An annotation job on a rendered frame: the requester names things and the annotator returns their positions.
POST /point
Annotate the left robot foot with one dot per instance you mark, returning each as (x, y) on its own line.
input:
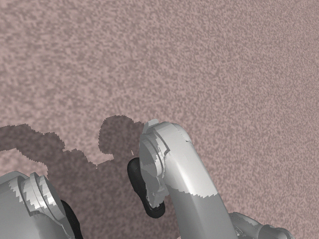
(72, 220)

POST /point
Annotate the right robot arm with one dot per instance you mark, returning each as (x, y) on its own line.
(270, 232)

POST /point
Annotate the right robot foot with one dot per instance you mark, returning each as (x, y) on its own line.
(139, 186)

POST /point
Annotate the right robot hand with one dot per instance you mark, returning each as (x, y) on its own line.
(245, 227)

